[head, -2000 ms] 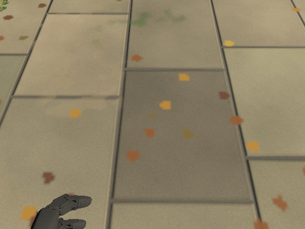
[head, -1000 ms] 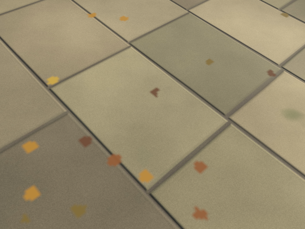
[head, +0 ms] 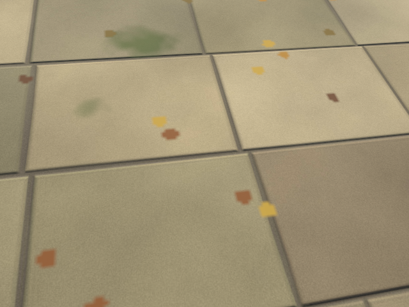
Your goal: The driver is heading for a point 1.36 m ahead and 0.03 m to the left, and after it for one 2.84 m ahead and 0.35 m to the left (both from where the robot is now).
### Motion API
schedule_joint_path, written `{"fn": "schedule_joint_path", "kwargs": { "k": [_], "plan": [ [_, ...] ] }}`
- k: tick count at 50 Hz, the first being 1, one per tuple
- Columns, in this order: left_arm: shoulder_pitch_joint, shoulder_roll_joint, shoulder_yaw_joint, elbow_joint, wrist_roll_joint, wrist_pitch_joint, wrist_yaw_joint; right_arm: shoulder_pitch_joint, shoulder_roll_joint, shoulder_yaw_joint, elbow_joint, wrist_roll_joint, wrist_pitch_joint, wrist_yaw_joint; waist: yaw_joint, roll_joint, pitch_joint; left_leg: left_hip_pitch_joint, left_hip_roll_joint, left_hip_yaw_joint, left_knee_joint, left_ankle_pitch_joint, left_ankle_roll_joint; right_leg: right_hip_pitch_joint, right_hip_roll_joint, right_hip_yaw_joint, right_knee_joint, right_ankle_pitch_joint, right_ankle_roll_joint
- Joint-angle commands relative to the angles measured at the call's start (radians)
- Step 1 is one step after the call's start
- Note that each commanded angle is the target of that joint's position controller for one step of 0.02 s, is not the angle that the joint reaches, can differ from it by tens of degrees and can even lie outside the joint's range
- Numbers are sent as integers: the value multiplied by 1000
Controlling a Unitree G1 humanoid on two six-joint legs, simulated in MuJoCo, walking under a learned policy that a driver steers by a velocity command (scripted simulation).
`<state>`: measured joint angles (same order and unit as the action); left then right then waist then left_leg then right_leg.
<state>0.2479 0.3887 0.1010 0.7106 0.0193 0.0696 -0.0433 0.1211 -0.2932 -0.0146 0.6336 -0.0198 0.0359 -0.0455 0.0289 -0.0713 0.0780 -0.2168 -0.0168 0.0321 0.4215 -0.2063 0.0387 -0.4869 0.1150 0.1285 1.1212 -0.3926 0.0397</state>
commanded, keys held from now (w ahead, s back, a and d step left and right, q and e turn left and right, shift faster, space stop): e+shift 0.16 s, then shift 0.08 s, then w+shift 0.24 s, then w+q+shift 0.52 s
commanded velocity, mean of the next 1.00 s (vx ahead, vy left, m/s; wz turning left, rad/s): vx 0.53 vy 0.00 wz -0.08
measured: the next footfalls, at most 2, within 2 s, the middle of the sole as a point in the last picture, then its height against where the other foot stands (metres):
right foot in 0.30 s outside the picture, level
left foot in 0.86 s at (222, 299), level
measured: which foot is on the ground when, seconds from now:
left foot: down 0.00-0.30, up 0.32-0.84, down 0.86-1.00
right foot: up 0.00-0.28, down 0.30-0.86, up 0.88-1.00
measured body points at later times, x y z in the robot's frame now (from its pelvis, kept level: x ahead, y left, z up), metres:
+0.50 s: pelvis +0.06 -0.06 +0.00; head +0.06 -0.08 +0.45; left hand +0.23 +0.17 -0.10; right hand +0.05 -0.35 -0.12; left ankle +0.14 +0.07 -0.67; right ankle -0.02 -0.11 -0.74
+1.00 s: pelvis +0.43 -0.09 -0.02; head +0.45 -0.10 +0.43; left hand +0.56 +0.15 -0.13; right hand +0.48 -0.38 -0.15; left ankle +0.44 -0.07 -0.74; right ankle +0.31 -0.24 -0.62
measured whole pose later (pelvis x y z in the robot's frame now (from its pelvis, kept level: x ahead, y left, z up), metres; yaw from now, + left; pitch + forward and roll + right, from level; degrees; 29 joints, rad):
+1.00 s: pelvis +0.43 -0.09 -0.02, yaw +0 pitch +1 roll +1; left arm 0.22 0.24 -0.02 0.74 0.06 -0.11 -0.01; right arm 0.34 -0.33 -0.07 0.81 -0.01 -0.02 0.02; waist -0.01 0.00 0.02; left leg -0.31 -0.21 0.02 0.55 -0.27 0.17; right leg -0.45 -0.05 0.08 1.38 -0.28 -0.01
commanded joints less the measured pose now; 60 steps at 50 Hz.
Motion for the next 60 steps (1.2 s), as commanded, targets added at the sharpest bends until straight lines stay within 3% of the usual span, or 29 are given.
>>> {"fn": "schedule_joint_path", "kwargs": {
  "k": [1,8,12,14,15,16,17,18,19,20,22,25,29,32,35,37,39,41,42,43,44,45,47,48,50,52,55,58,60],
  "plan": [
    [6,74,15,-55,-10,2,-15,9,-128,-38,-56,-5,-15,-2,-27,206,-62,123,244,-103,-136,254,139,-100,-66,-72,62,27,27],
    [-118,6,-15,-120,-15,11,-35,92,-158,-68,-16,-11,-26,21,-66,233,-95,196,325,33,-73,440,149,-30,-142,-157,-202,-6,12],
    [-115,-8,-23,-128,-15,8,-22,113,-184,-79,7,1,-30,42,-62,272,-128,139,324,74,17,530,123,147,-89,-208,-404,-39,-33],
    [-73,2,-22,-117,6,1,-19,124,-197,-84,11,6,-22,48,-34,248,-158,46,333,71,24,58,88,295,-65,-228,-579,-22,-81],
    [36,21,-14,-67,14,-9,-18,111,-167,-74,9,0,-15,49,17,165,-169,-128,304,95,102,-235,60,499,-53,-208,-662,-26,-111],
    [175,100,7,-19,22,-24,-7,113,-66,-43,-6,-15,-9,60,81,-149,-183,-362,194,205,422,-492,10,679,-257,107,-825,-300,-164],
    [201,205,25,-50,5,-40,5,-1,-58,-35,-91,-27,-7,69,131,-302,-111,-659,36,127,635,-503,-25,637,-494,592,-1013,-620,-300],
    [158,120,0,-37,4,-44,18,-70,-137,-59,-91,-31,-10,74,127,-119,-9,-688,114,-12,672,-330,-18,553,-483,509,-1016,-559,-307],
    [101,81,-20,-34,6,-50,28,-35,-139,-64,-75,-6,-24,91,69,-121,21,-649,125,-25,644,-200,-17,495,-433,422,-1012,-453,-288],
    [65,59,-28,-32,7,-64,31,35,-146,-66,-32,-5,-42,102,24,-84,19,-592,136,-30,607,-117,-26,481,-374,330,-1016,-326,-258],
    [33,42,-38,-30,0,-96,36,117,-146,-70,35,-26,-49,110,-13,-57,-13,-513,133,-7,608,-10,-41,476,-297,199,-1030,-147,-228],
    [85,43,-38,9,-7,-128,23,80,-119,-67,39,-11,-37,112,-12,-24,15,-587,130,-1,596,70,-50,503,-285,136,-1062,-79,-234],
    [167,37,-40,51,12,-152,31,3,-96,-68,31,12,-39,110,33,-7,78,-711,58,-112,596,122,-49,521,-319,34,-1097,-19,-214],
    [153,26,-47,69,13,-171,38,-17,-93,-68,28,0,-47,115,15,14,93,-723,39,-97,559,185,-27,527,-325,-61,-1120,71,-187],
    [158,4,-59,98,13,-189,47,-89,-67,-47,2,-11,-54,131,27,30,119,-680,60,-13,459,212,16,540,-318,-162,-1143,226,-165],
    [188,4,-64,132,16,-191,54,-139,-40,-27,-26,-14,-56,139,37,35,127,-633,53,71,379,176,58,585,-322,-229,-1123,502,-151],
    [197,34,-62,145,28,-188,66,-113,-40,-17,-33,-6,-54,132,5,-6,44,-455,-20,170,320,105,111,632,-330,-301,-964,1199,-114],
    [185,98,-43,143,51,-162,87,104,-97,-35,17,-2,-53,121,-115,-78,-124,-233,-108,190,322,-33,154,695,-355,-322,-590,1628,-91],
    [158,128,-32,126,55,-150,88,326,-148,-59,83,0,-60,111,-211,-80,-237,6,-139,148,300,-111,183,607,-357,-313,-301,1603,-100],
    [127,117,-35,105,40,-158,80,483,-221,-92,126,-12,-63,95,-289,-5,-305,292,-69,-26,202,-209,225,366,-298,-318,34,1287,-103],
    [112,-44,-72,21,13,-189,44,403,-337,-129,123,-10,-44,79,-161,377,-303,574,225,-673,-3,-463,401,-194,-27,-249,477,93,-30],
    [13,27,-70,-21,20,-215,36,373,-316,-131,102,17,-45,81,-193,202,-358,628,262,-942,-137,-433,440,-365,-31,-15,566,55,-61],
    [-46,15,-86,-53,21,-236,35,356,-221,-113,137,12,-56,62,-117,1,-153,364,236,-738,-180,-232,347,-346,-152,1,382,143,-76],
    [-66,-9,-93,-58,39,-222,36,308,-184,-101,140,9,-64,56,-69,-46,-83,208,171,-608,-192,-165,301,-282,-190,-10,295,122,-67],
    [-15,-22,-103,-59,68,-171,33,259,-143,-80,127,12,-84,54,1,-4,-25,34,98,-496,-205,-74,305,-219,-217,-30,211,72,-33],
    [-79,-35,-111,-98,71,-139,27,249,-159,-81,121,25,-104,57,7,17,22,-114,51,-431,-268,-82,305,-204,-234,-81,77,82,-3],
    [-275,-52,-126,-183,43,-142,8,272,-166,-86,122,27,-113,53,-49,64,77,-210,-9,-378,-294,124,256,-118,-210,-138,-256,334,23],
    [-331,-58,-129,-201,21,-147,6,331,-192,-99,140,37,-113,57,-111,120,1,-83,3,-389,-255,434,197,-3,-143,-161,-456,516,1],
    [-330,-33,-123,-207,17,-152,15,321,-213,-108,139,35,-112,49,-106,134,-36,23,22,-406,-191,545,166,62,-121,-136,-557,507,-16]
  ]
}}
Keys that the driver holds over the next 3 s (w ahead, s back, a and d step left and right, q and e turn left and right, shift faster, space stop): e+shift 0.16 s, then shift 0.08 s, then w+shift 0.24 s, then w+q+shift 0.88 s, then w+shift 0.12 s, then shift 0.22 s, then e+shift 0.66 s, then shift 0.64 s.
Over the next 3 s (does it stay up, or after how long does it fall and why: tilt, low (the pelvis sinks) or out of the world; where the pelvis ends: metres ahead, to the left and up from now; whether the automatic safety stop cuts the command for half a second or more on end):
stays up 1.20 0.07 0.00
